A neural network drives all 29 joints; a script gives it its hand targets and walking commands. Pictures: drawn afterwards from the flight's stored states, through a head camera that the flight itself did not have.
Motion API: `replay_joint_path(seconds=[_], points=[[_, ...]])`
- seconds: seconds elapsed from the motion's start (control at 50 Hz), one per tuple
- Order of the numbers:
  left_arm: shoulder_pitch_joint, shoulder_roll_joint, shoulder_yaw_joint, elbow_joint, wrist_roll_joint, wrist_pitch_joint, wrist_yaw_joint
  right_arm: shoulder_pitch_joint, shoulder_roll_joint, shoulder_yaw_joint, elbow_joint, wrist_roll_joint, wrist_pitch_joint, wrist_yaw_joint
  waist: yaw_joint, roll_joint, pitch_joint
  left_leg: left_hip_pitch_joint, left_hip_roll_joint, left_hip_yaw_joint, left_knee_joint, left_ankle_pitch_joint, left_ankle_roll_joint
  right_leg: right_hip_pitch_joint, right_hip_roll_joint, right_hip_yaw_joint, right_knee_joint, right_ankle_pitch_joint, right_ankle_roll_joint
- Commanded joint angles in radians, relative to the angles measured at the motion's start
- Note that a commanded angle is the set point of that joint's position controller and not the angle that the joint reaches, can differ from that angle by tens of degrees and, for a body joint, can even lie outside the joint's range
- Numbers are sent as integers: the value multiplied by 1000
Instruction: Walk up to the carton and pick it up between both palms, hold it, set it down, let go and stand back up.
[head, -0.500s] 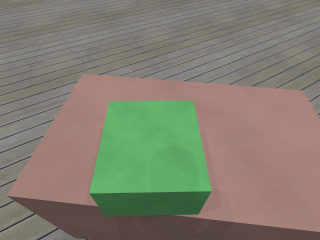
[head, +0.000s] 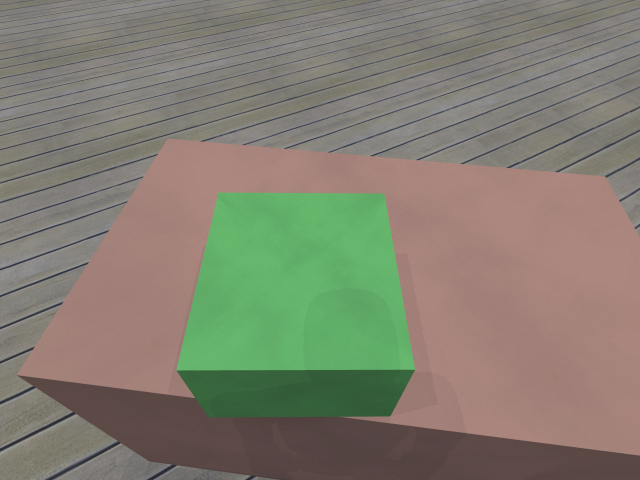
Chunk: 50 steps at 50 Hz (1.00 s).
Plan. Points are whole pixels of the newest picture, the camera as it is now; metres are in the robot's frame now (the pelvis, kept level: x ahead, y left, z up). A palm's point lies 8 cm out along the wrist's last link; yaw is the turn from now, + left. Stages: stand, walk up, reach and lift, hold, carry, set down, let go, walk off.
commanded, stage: stand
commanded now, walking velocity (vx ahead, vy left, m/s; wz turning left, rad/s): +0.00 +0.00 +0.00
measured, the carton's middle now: (300, 299) +0.38 +0.02 -0.04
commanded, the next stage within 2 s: reach and lift in 0.26 s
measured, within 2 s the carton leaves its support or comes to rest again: neither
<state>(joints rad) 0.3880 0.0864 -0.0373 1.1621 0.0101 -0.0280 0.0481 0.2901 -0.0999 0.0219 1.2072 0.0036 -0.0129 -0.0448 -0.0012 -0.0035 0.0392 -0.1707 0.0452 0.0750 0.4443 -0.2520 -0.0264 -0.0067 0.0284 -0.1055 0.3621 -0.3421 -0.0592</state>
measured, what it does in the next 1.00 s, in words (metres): shifts its weight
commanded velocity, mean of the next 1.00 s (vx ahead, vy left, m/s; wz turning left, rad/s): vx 0.00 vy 0.00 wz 0.00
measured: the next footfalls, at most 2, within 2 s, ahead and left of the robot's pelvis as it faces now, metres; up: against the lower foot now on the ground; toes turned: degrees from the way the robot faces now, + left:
none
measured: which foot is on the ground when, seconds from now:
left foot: down 0.00-1.00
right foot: down 0.00-1.00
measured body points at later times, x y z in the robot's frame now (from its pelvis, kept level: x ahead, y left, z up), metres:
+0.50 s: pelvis -0.04 +0.00 -0.04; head +0.00 +0.01 +0.41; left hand +0.16 +0.24 -0.14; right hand +0.15 -0.23 -0.15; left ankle -0.01 +0.14 -0.74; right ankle -0.09 -0.07 -0.74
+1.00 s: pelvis -0.11 +0.02 -0.02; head -0.03 +0.03 +0.42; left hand +0.09 +0.24 -0.13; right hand +0.08 -0.20 -0.12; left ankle -0.02 +0.14 -0.74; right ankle -0.10 -0.07 -0.74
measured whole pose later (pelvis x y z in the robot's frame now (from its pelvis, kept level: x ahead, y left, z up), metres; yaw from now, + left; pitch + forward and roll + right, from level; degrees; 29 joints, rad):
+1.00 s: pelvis -0.11 +0.02 -0.02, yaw -3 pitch +4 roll +0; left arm 0.08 0.24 0.04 0.32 -0.08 0.59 0.00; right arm 0.03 -0.18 0.07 0.55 0.18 0.22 0.01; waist -0.01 -0.05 0.10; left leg -0.51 0.06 0.06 0.61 -0.17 -0.01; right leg -0.42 0.04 -0.06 0.66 -0.31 -0.05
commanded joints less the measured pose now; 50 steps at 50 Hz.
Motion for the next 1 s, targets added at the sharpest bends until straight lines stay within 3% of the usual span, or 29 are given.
replay_joint_path(seconds=[0.0,0.1,0.14,0.24,0.26,0.28,0.3,0.34,0.36,0.38,0.4,0.44,0.46,0.48,0.5,0.56,0.62,0.66,0.68,0.72,0.76,0.78,0.82,0.86,0.88,0.92,0.94,0.96,0.98], points=[[121,90,14,0,7,-6,6,120,-86,-13,-4,-2,-6,-4,-10,-2,68,49,76,-62,-24,305,44,-106,-151,108,-69,463,26],[100,80,15,-2,3,-6,4,109,-66,-12,7,-9,0,-8,-9,-52,97,4,79,-47,-27,236,40,-110,-158,100,-76,465,25],[126,86,20,5,5,-4,6,107,-65,-8,8,-2,-4,-12,4,-3,78,-4,82,-53,-34,271,49,-76,-146,94,-58,496,22],[125,72,16,-3,0,-4,6,114,-67,-13,2,0,-2,-12,-8,-15,87,-8,70,-40,-13,249,42,-76,-162,107,-62,545,21],[-1008,366,38,-399,-64,203,-47,-988,-196,-116,-365,-106,23,29,-50,-109,-100,-332,33,-84,153,84,24,-486,-156,160,214,301,79],[-717,323,36,-304,-120,370,-39,-745,-144,-109,-296,-88,167,59,-41,-178,-110,-382,25,-70,215,-62,31,-286,-175,182,240,200,84],[-670,315,48,-457,-129,486,-31,-692,-138,-89,-431,-54,259,70,-18,-154,-219,-392,21,-65,237,-52,22,-219,-192,222,266,294,91],[-597,274,72,-654,-145,648,-8,-514,-137,-36,-518,27,362,87,26,-104,-439,-408,4,-37,285,32,-14,-122,-218,271,364,677,127],[-545,256,93,-682,-121,720,-27,-417,-71,50,-490,109,401,83,11,-88,-480,-358,2,-38,316,192,-10,-128,-217,273,426,968,134],[-517,217,129,-675,-86,784,-49,-391,-65,94,-446,183,431,76,-6,-4,-503,-263,-14,-31,348,366,-23,-231,-199,235,481,1143,142],[-472,174,134,-687,-73,834,-79,-373,-86,119,-390,245,455,76,-29,38,-468,-180,-12,-37,352,468,-36,-299,-180,209,469,1169,141],[-352,106,154,-709,-11,911,-139,-327,-126,137,-324,318,452,49,-67,85,-370,1,-5,-59,328,548,-50,-447,-118,138,390,999,126],[-252,81,158,-750,39,950,-161,-282,-170,148,-332,326,441,34,-60,119,-362,88,9,-74,279,576,-48,-443,-82,113,340,835,115],[-180,68,135,-805,62,976,-179,-269,-218,154,-345,331,432,22,-49,101,-279,131,9,-71,211,431,-58,-417,-54,85,234,594,83],[-125,71,129,-842,91,1004,-184,-264,-223,149,-394,325,426,11,-47,105,-201,160,6,-64,166,395,-54,-382,-35,75,178,512,67],[-116,139,166,-914,116,988,-168,-291,-243,91,-562,244,363,1,-36,-41,-56,142,-29,-37,141,454,-38,-400,-14,50,97,645,93],[-221,183,222,-901,117,871,-138,-346,-222,85,-689,168,296,22,27,-75,-101,76,-32,-8,133,314,-14,-414,-31,57,97,539,106],[-275,203,226,-925,93,773,-116,-348,-196,78,-745,165,261,37,37,-69,-170,32,-26,4,146,293,-7,-390,-59,99,123,631,129],[-348,221,239,-930,75,725,-105,-380,-198,62,-772,139,248,40,24,-60,-215,3,-25,5,155,291,-3,-384,-65,103,147,672,137],[-380,227,229,-923,39,635,-94,-382,-194,53,-799,131,211,43,24,-69,-322,-26,-12,-8,172,250,14,-372,-75,116,201,670,138],[-424,246,202,-926,10,589,-84,-378,-189,32,-783,129,193,47,15,-8,-360,-40,-9,-7,189,180,14,-407,-78,110,225,550,120],[-435,253,184,-925,-17,569,-80,-377,-174,34,-792,142,186,44,14,-24,-388,-60,-6,-12,204,128,19,-408,-94,137,218,523,132],[-419,245,142,-955,-57,555,-67,-324,-155,42,-794,172,194,39,7,50,-427,-37,1,-18,211,116,18,-435,-103,152,216,437,124],[-416,240,123,-961,-85,566,-62,-303,-192,24,-757,176,210,37,-16,2,-395,10,2,-27,184,133,8,-467,-75,113,190,347,107],[-395,254,129,-962,-90,574,-61,-306,-197,18,-802,184,204,35,0,4,-400,33,1,-17,189,133,12,-477,-77,124,168,316,108],[-300,215,93,-971,-93,607,-46,-226,-216,1,-748,185,221,44,2,53,-363,121,-4,-21,141,189,-2,-524,-40,73,138,246,74],[-268,201,73,-968,-102,615,-47,-210,-219,-2,-741,187,220,51,-17,15,-306,166,-4,-27,129,186,-4,-523,-37,73,100,217,71],[-246,203,70,-984,-100,623,-43,-176,-236,-13,-750,180,220,56,-26,20,-295,211,2,-34,103,193,-9,-531,-36,61,60,174,65],[-245,213,77,-986,-87,621,-40,-178,-246,-30,-742,167,221,62,-12,22,-239,221,-8,-26,82,153,-12,-542,-25,55,30,111,62]])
